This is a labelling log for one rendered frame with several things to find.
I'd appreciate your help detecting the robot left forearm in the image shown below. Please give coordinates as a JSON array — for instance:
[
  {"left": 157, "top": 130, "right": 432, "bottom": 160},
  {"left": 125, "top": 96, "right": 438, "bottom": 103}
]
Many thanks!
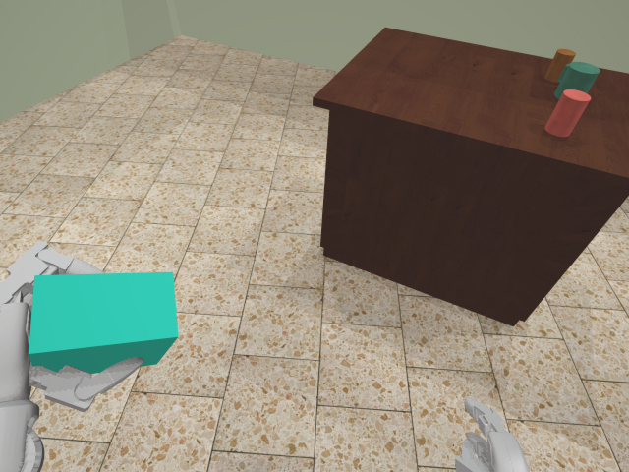
[{"left": 0, "top": 400, "right": 44, "bottom": 472}]

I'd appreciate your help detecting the left robot hand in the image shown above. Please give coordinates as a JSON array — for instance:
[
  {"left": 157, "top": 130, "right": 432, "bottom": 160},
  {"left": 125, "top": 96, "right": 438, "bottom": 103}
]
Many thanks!
[{"left": 0, "top": 241, "right": 144, "bottom": 412}]

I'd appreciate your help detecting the right robot hand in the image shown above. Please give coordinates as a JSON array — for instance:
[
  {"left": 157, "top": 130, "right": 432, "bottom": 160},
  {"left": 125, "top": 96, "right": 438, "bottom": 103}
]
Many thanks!
[{"left": 455, "top": 397, "right": 530, "bottom": 472}]

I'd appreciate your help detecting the table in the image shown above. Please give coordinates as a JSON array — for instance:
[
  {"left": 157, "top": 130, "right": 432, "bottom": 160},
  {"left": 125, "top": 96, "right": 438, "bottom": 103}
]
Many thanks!
[{"left": 313, "top": 28, "right": 629, "bottom": 326}]

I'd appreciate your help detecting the sponge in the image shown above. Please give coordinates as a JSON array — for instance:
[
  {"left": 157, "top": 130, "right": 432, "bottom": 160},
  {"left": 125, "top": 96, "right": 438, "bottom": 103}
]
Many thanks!
[{"left": 29, "top": 272, "right": 179, "bottom": 374}]

